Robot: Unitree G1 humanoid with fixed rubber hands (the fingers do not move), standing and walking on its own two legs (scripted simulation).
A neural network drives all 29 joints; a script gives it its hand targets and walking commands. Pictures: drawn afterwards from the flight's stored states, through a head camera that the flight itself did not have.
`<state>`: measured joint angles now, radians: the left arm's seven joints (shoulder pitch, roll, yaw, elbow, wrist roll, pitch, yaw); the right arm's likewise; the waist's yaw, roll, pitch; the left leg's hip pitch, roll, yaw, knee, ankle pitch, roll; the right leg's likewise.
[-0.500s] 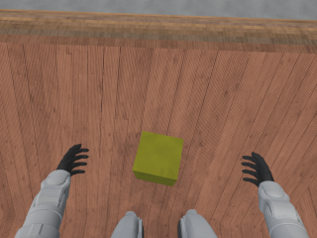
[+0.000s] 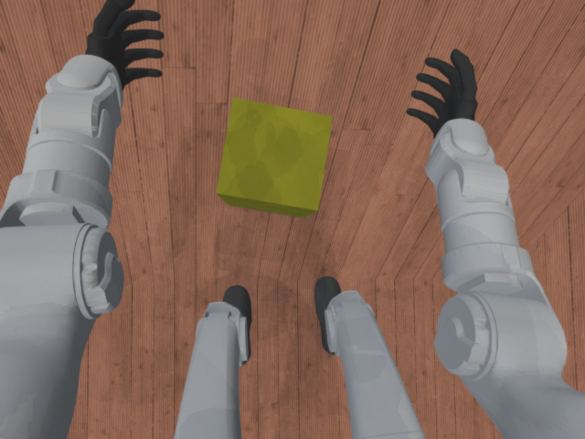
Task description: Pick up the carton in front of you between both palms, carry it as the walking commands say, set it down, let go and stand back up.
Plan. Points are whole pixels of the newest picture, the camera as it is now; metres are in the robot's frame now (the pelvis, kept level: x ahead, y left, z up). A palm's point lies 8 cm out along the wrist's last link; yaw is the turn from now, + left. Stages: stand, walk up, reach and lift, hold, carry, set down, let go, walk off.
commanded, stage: reach and lift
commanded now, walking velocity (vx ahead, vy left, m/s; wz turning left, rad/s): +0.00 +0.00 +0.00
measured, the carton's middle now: (273, 166) +0.52 -0.02 -0.53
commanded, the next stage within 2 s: none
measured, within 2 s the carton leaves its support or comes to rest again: leaves its support in 1.74 s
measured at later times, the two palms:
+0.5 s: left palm (168, 122) +0.56 +0.16 -0.28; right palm (390, 152) +0.49 -0.21 -0.28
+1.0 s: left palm (194, 149) +0.56 +0.16 -0.46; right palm (359, 171) +0.49 -0.20 -0.45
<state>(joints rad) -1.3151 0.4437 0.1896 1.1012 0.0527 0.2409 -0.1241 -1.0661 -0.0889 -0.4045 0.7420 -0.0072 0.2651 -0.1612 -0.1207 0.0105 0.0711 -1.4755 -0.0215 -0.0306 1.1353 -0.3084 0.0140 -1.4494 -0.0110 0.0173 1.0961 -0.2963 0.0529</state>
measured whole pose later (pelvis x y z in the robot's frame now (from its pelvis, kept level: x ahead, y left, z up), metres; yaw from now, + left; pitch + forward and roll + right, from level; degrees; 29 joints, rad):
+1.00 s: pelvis -0.03 -0.01 -0.27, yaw -4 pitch +38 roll -5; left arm -1.63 0.55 -0.08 1.27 -0.20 0.08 0.01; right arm -1.44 -0.20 -0.26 1.07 0.18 0.07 -0.19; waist -0.09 -0.04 0.41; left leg -2.27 -0.03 -0.06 2.16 -0.55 -0.01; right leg -2.23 0.06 0.02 2.10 -0.53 0.09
